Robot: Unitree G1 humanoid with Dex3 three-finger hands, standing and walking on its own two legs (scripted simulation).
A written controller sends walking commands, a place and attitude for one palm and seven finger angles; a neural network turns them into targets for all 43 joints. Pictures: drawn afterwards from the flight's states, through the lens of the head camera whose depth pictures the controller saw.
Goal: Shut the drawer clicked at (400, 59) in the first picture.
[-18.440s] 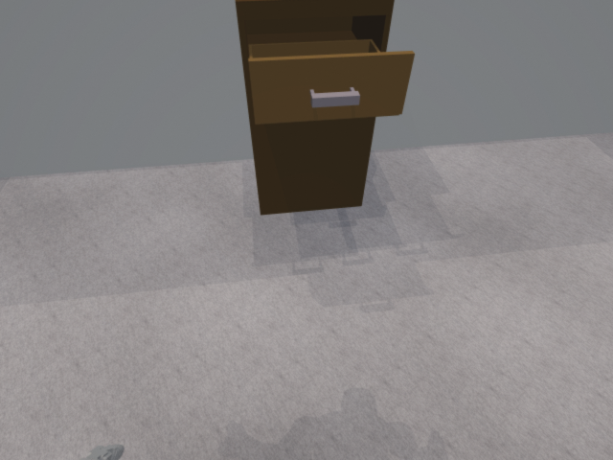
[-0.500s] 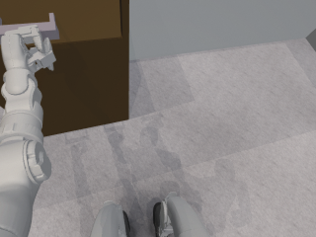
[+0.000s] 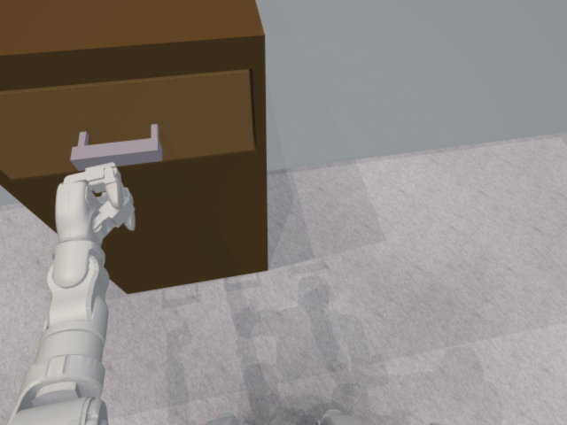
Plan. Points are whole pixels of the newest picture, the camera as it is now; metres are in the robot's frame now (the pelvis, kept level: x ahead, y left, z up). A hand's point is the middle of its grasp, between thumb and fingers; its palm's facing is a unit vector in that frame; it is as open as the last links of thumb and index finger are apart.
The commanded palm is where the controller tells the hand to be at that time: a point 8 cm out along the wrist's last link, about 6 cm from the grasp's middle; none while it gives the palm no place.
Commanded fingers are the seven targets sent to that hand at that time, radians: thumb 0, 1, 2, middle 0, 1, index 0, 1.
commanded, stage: draw the hand back to the body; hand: left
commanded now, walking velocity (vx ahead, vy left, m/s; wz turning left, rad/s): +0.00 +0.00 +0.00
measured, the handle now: (119, 143) +0.54 +0.27 +0.02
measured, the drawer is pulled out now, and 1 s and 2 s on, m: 0.00 0.00 0.00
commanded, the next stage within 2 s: step back with the hand held close in 1.16 s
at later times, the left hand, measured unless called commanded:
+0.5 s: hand (51, 293) +0.26 +0.23 +0.12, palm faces +0.29 -0.92 -0.27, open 3.3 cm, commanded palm +0.22 +0.28 +0.14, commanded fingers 0.00 0.90 0.90 -1.40 -1.60 -1.40 -1.60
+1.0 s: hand out of the picture +0.15 +0.24 +0.20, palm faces +0.41 -0.82 -0.39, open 3.3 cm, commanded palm +0.10 +0.28 +0.22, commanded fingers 0.00 0.90 0.90 -1.40 -1.60 -1.40 -1.60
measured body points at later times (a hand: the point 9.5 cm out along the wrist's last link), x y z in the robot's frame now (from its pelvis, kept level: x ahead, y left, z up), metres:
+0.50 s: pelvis -0.02 -0.01 +0.03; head -0.01 -0.02 +0.48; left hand +0.24 +0.28 +0.14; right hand +0.18 -0.23 -0.05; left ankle -0.04 +0.09 -0.70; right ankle -0.02 -0.11 -0.70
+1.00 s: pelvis -0.02 +0.00 +0.05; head -0.04 -0.03 +0.49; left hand +0.13 +0.28 +0.22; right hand +0.18 -0.22 -0.04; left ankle -0.04 +0.09 -0.70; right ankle -0.02 -0.11 -0.70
